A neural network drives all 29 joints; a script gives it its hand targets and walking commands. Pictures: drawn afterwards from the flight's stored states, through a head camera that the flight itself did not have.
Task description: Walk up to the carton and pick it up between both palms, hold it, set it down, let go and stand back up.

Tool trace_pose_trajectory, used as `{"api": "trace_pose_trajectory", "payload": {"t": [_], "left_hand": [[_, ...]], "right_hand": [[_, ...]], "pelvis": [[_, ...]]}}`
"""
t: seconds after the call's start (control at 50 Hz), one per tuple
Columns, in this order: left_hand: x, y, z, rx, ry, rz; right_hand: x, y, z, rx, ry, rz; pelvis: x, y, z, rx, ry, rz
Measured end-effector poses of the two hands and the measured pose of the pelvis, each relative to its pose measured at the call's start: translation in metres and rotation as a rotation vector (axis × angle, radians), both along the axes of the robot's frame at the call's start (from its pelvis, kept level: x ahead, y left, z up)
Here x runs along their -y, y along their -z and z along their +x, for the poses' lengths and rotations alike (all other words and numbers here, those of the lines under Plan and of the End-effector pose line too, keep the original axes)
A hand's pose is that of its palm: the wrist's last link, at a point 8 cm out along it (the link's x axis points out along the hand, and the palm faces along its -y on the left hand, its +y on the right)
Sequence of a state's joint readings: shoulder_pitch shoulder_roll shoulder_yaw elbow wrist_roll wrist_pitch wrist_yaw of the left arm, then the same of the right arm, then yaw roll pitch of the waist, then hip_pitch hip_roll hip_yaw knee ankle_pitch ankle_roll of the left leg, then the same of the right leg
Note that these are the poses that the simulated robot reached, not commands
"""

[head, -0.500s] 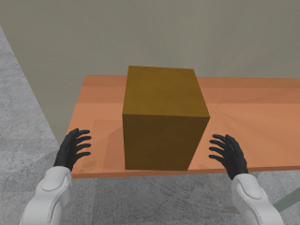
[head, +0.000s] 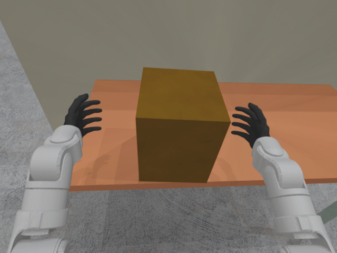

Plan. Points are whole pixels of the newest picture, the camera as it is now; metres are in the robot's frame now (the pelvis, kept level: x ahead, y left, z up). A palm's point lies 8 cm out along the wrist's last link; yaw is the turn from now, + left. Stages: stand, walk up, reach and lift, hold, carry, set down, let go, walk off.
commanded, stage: reach and lift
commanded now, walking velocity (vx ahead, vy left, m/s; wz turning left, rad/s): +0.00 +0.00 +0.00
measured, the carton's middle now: (176, 127) +0.45 -0.04 +0.07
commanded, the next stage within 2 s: none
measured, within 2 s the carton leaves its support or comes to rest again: neither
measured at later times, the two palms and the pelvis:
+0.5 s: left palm (79, 86) +0.43 +0.19 +0.21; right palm (257, 97) +0.42 -0.22 +0.20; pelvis +0.01 +0.00 +0.00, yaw +2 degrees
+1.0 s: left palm (83, 68) +0.47 +0.19 +0.23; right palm (253, 83) +0.46 -0.22 +0.22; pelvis +0.02 +0.00 +0.00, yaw +3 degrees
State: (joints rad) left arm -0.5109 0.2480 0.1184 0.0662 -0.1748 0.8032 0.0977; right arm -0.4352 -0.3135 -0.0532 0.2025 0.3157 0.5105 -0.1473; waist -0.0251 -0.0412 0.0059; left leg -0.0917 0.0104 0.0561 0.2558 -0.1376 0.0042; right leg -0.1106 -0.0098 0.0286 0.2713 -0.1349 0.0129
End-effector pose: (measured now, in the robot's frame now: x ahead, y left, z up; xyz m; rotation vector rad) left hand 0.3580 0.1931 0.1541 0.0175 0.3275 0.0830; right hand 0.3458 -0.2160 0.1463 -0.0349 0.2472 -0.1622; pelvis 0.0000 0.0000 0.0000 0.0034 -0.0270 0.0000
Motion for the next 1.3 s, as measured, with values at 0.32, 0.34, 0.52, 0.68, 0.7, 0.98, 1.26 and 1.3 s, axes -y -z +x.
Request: {"api": "trace_pose_trajectory", "payload": {"t": [0.32,0.34,0.52,0.68,0.7,0.98,1.26,1.3], "left_hand": [[0.006,-0.043,0.051,0.01,0.029,0.003],[0.006,-0.045,0.053,0.01,0.029,0.003],[0.005,-0.062,0.072,0.013,0.019,-0.003],[0.003,-0.077,0.086,0.016,0.012,-0.006],[0.003,-0.079,0.088,0.017,0.011,-0.005],[0.008,-0.084,0.112,0.005,0.033,-0.011],[0.012,-0.028,0.109,-0.022,0.05,-0.015],[0.015,-0.022,0.109,-0.023,0.05,-0.014]], "right_hand": [[0.0,-0.036,0.054,-0.018,0.004,0.005],[0.001,-0.039,0.057,-0.017,0.005,0.004],[0.006,-0.057,0.079,-0.021,0.008,0.01],[0.006,-0.069,0.094,-0.026,0.008,0.014],[0.006,-0.071,0.095,-0.027,0.009,0.014],[0.001,-0.076,0.112,-0.053,0.029,0.017],[0.01,-0.019,0.098,-0.095,0.046,0.018],[0.01,-0.014,0.097,-0.092,0.045,0.019]], "pelvis": [[-0.002,-0.001,0.004,-0.056,-0.022,-0.006],[-0.002,-0.001,0.005,-0.059,-0.023,-0.007],[0.001,-0.003,0.011,-0.085,-0.028,-0.008],[0.005,-0.003,0.012,-0.107,-0.038,-0.01],[0.006,-0.003,0.012,-0.11,-0.039,-0.01],[0.003,-0.004,0.015,-0.143,-0.048,-0.013],[0.0,-0.004,0.015,-0.154,-0.051,-0.012],[0.0,-0.004,0.014,-0.163,-0.051,-0.013]]}}
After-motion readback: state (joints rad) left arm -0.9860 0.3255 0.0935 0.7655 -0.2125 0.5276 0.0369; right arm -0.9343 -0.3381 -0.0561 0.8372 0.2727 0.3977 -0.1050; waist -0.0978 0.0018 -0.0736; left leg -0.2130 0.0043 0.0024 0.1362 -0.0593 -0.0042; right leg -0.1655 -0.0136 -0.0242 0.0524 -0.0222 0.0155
